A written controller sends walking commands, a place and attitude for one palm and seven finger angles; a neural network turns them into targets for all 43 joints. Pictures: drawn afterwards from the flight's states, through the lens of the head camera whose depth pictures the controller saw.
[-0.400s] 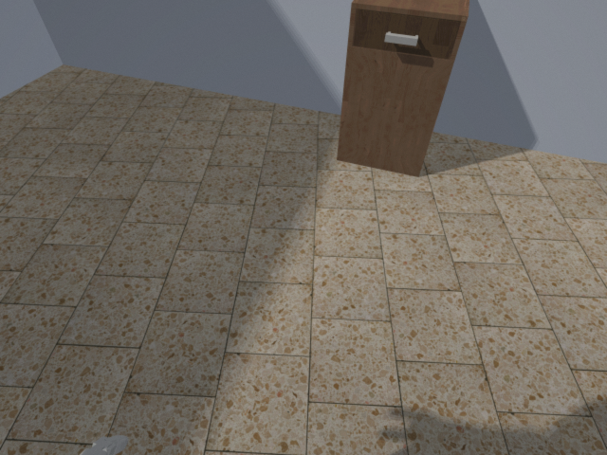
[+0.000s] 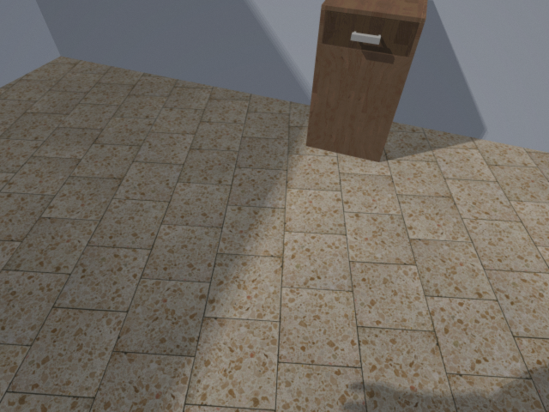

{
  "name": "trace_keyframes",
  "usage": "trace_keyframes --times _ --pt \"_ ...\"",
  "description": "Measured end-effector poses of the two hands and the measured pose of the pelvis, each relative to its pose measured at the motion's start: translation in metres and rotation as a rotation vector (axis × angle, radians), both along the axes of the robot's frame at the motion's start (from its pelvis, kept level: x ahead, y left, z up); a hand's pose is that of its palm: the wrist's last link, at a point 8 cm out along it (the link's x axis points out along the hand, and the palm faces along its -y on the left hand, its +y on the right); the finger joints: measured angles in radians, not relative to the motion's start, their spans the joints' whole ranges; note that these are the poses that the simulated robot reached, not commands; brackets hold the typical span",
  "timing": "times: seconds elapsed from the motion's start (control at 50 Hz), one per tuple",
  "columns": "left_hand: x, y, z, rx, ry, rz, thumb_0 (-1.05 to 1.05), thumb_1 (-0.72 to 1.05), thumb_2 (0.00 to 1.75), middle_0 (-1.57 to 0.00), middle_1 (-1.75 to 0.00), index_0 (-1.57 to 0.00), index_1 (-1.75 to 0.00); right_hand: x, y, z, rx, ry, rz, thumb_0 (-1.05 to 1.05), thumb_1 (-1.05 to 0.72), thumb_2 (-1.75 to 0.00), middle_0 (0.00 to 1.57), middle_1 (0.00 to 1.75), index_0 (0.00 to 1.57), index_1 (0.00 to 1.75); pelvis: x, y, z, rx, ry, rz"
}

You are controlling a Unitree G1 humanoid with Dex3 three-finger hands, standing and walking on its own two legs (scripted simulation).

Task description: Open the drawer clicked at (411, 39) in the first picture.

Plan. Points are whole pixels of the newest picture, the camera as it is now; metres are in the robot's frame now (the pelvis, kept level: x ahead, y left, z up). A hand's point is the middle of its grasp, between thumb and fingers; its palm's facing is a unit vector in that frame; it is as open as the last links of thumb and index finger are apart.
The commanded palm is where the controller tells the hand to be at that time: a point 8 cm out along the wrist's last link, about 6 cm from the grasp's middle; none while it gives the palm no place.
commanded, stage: stand and wait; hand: left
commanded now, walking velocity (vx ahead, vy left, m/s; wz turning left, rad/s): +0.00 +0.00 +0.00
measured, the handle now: (366, 36) +1.64 -0.32 -0.08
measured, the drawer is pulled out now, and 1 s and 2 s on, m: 0.00 0.00 0.00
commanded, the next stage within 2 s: look at it before walking up in 0.42 s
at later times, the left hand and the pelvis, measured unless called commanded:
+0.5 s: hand out of the picture +0.07 +0.25 -0.15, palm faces -0.03 -0.94 -0.34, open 7.4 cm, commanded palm none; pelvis -0.01 +0.00 +0.00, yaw +0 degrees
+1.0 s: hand out of the picture +0.06 +0.25 -0.15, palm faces -0.04 -0.94 -0.34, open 7.4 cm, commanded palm none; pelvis -0.01 +0.00 +0.00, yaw +0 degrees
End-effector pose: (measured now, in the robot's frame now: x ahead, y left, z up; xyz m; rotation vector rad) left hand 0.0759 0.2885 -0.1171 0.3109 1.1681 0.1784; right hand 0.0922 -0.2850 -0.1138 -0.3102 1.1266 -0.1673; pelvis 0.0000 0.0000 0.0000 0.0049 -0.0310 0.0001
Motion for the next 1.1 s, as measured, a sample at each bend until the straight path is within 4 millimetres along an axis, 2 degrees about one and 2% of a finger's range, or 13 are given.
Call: trace_keyframes --times 0.18,0.38,0.78,1.1 --pt "-0.017 0.007 0.0 0.013 0.043 0.014 0.01 0.91 0.9 -0.21 -0.3 -0.21 -0.3 -0.021 -0.006 -0.002 -0.01 0.052 -0.024 0.01 -0.9 -0.9 0.2 0.3 0.2 0.3 -0.004 0.001 0.002 -0.001 -0.005 -0.001" --pt "-0.019 0.007 0.001 0.013 0.04 0.01 0.01 0.91 0.9 -0.21 -0.3 -0.21 -0.3 -0.033 -0.007 -0.002 -0.009 0.069 -0.036 0.01 -0.9 -0.9 0.2 0.3 0.2 0.3 -0.008 0.001 0.003 -0.001 -0.009 -0.003" --pt "-0.019 0.005 0.001 0.007 0.044 0.002 0.0 0.91 0.9 -0.21 -0.3 -0.21 -0.3 -0.038 -0.005 -0.002 -0.003 0.082 -0.039 0.01 -0.9 -0.9 0.2 0.3 0.2 0.3 -0.01 0.001 0.004 -0.002 -0.004 -0.004" --pt "-0.015 0.005 0.002 0.012 0.051 0.005 0.0 0.91 0.9 -0.21 -0.3 -0.21 -0.3 -0.027 -0.006 -0.001 -0.004 0.078 -0.033 0.01 -0.9 -0.9 0.2 0.3 0.2 0.3 -0.005 0.0 0.005 -0.002 -0.001 -0.004"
